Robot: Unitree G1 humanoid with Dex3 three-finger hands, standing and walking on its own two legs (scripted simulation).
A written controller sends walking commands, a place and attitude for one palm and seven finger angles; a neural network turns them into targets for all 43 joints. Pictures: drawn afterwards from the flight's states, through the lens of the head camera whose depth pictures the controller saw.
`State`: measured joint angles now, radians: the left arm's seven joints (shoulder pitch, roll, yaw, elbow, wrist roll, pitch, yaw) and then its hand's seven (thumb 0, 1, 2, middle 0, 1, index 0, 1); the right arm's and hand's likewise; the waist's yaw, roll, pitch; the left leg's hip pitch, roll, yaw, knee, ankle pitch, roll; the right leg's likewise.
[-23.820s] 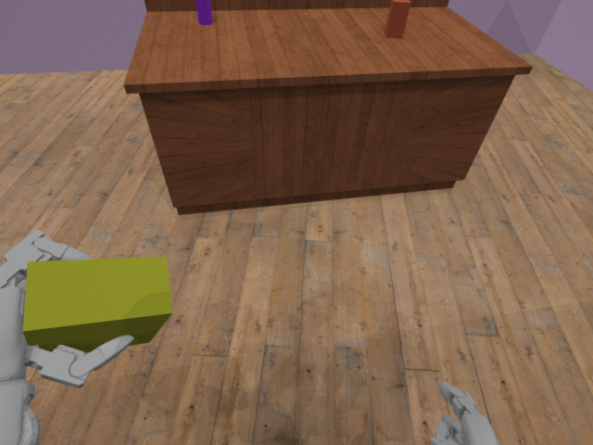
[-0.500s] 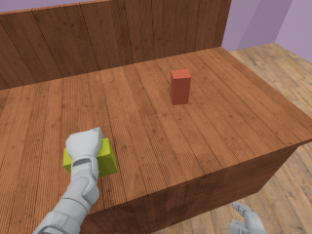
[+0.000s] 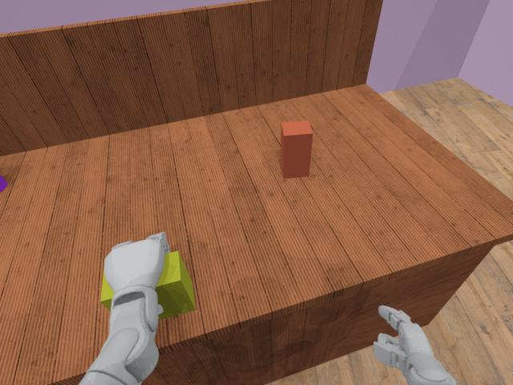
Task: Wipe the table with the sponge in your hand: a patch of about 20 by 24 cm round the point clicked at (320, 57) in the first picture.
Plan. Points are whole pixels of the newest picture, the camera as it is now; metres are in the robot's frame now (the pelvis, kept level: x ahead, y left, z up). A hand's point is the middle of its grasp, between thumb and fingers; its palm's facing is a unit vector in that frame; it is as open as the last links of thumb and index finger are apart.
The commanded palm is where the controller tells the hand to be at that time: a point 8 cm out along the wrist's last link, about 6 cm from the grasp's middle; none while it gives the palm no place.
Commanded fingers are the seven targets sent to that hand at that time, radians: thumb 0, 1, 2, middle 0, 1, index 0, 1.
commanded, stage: slide across to the third lane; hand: left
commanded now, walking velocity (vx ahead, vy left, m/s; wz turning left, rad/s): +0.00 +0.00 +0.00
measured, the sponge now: (155, 295) +0.27 +0.23 -0.04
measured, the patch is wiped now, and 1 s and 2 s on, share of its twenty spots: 0.70 0.80 0.95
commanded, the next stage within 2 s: wipe forward along the third lane in 0.62 s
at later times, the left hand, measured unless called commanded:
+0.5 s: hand (175, 276) +0.28 +0.18 +0.02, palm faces -0.03 -0.07 -1.00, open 10.1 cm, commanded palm +0.26 +0.16 +0.07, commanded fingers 0.00 0.10 1.30 -1.20 -1.60 -1.20 -1.60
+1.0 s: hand (196, 259) +0.32 +0.16 +0.01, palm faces -0.06 -0.06 -1.00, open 10.1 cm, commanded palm +0.30 +0.16 +0.06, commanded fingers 0.00 0.10 1.30 -1.20 -1.60 -1.20 -1.60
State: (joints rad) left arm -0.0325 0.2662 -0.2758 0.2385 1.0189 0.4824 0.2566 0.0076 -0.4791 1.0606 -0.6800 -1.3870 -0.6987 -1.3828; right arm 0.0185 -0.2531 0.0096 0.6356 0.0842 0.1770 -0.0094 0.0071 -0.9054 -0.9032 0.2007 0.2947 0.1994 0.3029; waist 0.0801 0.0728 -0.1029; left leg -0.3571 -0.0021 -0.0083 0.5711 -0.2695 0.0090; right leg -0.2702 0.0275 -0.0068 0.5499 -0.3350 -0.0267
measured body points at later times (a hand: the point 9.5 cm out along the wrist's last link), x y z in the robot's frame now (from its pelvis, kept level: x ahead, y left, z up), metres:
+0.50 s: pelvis -0.02 +0.00 +0.00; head -0.03 -0.04 +0.45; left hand +0.28 +0.18 +0.07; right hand +0.22 -0.20 -0.10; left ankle +0.01 +0.12 -0.73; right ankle -0.03 -0.11 -0.73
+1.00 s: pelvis -0.02 -0.02 +0.00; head -0.03 -0.05 +0.45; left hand +0.32 +0.16 +0.07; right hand +0.19 -0.25 -0.10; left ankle +0.01 +0.11 -0.73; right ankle -0.03 -0.11 -0.73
